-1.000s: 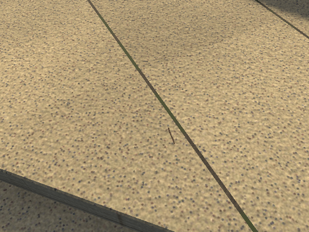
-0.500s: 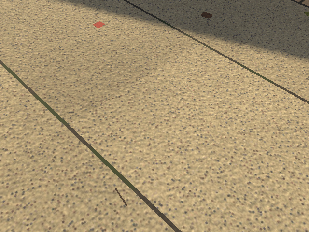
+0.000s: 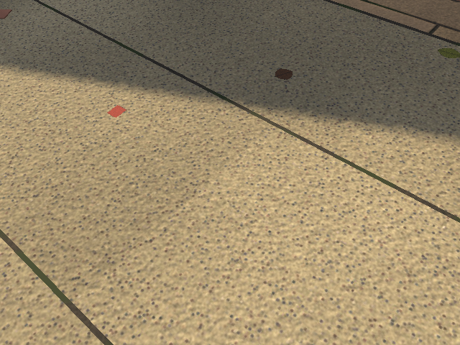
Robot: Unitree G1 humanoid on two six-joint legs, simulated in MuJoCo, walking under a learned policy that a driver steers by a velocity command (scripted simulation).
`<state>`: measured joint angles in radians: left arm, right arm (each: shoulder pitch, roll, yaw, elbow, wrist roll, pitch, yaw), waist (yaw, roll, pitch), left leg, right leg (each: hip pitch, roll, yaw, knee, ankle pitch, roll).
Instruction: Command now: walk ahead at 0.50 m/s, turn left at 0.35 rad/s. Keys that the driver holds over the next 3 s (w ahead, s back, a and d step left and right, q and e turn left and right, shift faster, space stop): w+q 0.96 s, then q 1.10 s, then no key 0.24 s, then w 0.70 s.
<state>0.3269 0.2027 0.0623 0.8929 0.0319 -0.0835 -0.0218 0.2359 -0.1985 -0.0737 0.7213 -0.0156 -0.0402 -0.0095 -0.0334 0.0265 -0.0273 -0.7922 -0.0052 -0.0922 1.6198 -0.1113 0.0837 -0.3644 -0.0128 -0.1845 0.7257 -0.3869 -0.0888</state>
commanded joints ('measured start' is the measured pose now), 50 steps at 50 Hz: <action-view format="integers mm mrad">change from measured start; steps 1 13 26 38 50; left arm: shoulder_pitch -66 124 -76 -377 -38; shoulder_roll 27 166 106 130 140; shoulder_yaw -6 22 -4 -27 -2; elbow -67 -47 -246 -359 -224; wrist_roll -18 -14 21 -7 -12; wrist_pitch -52 -9 35 22 -17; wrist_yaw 9 98 18 8 29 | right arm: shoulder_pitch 76 -90 109 219 125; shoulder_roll -27 -73 -181 -240 -150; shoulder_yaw -4 -6 -31 -34 -2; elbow -18 -47 4 13 -56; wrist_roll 1 -13 14 0 -27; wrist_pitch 30 50 -37 -19 43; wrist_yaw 12 56 9 -10 52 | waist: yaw -39 24 57 -39 10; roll -116 -177 -56 63 -120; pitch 76 15 44 35 26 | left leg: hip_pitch -2 267 612 801 211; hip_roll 13 -69 115 112 29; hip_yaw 26 286 -196 -267 32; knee -258 -997 -1404 -1243 -403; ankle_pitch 77 -47 291 484 -215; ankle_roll -16 69 225 105 -46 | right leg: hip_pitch -8 582 -289 -205 169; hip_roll -178 -251 -89 7 -263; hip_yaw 125 -84 207 197 346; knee -474 -326 401 -155 -504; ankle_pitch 541 1319 114 323 484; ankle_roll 57 57 138 101 -83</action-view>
